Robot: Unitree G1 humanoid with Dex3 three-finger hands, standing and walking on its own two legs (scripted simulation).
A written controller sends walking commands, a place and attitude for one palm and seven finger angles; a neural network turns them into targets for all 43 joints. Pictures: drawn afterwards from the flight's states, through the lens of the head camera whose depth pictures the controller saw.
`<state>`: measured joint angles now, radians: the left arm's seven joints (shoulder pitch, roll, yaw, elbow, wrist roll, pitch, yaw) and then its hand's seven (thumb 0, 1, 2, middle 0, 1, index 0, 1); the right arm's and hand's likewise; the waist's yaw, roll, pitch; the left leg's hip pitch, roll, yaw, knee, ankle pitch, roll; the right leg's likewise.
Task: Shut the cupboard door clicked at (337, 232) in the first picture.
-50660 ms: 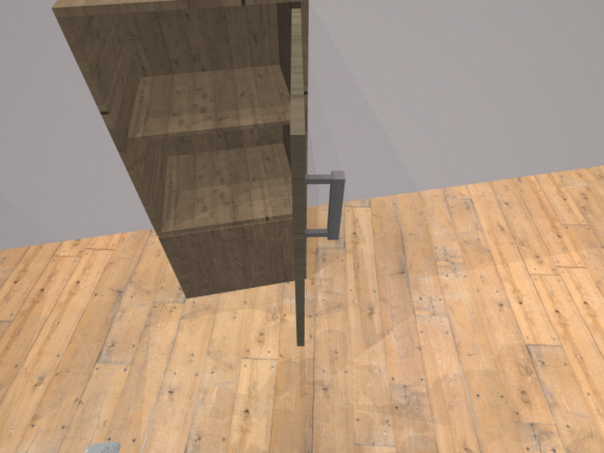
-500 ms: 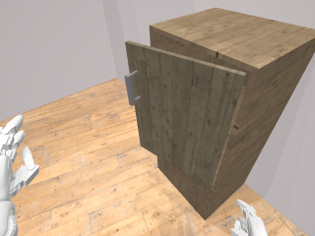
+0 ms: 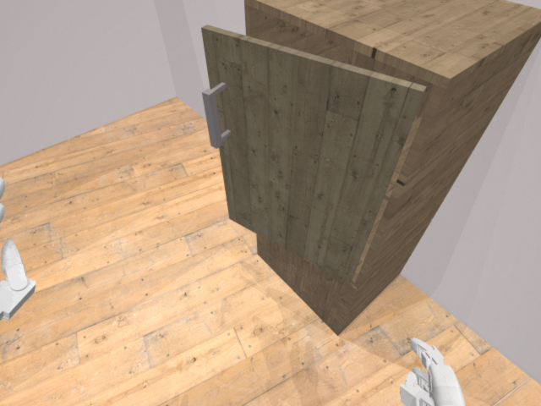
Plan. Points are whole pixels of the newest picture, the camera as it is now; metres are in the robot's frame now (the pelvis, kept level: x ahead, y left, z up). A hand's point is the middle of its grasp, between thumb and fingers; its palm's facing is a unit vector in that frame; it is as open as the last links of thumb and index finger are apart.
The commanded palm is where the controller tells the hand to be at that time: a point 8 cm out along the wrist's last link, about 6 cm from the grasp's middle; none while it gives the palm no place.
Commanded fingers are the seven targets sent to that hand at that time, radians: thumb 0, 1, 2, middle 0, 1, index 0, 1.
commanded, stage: step back with the hand held close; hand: left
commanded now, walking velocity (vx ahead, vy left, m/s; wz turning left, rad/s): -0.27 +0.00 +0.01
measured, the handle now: (218, 116) +0.67 +0.17 +0.06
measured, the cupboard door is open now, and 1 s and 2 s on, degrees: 16 16 16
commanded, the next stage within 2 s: stop stepping back and stand still in 1.14 s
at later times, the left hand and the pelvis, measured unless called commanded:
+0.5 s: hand out of the picture +0.14 +0.27 +0.17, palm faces +0.53 -0.74 -0.42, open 7.4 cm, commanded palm +0.07 +0.30 +0.18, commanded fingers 0.00 0.90 0.90 -0.20 -0.30 -0.20 -0.30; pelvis -0.05 -0.01 -0.01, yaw +2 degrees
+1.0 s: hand out of the picture +0.08 +0.28 +0.18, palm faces +0.54 -0.71 -0.45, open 7.4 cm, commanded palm +0.00 +0.31 +0.18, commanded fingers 0.00 0.90 0.90 -0.20 -0.30 -0.20 -0.30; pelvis -0.10 -0.01 -0.01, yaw +6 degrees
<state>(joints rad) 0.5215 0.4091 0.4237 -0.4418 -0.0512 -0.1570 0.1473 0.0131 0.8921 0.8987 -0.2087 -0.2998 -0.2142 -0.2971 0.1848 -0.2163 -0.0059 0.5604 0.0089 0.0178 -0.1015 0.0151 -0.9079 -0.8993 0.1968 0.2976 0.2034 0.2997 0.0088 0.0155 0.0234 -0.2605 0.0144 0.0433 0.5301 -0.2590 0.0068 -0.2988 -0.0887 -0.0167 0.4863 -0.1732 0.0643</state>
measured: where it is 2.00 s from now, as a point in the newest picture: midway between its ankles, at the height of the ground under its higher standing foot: outside the picture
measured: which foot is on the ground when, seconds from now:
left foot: down 0.00-1.00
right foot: down 0.00-0.92, up 0.94-1.00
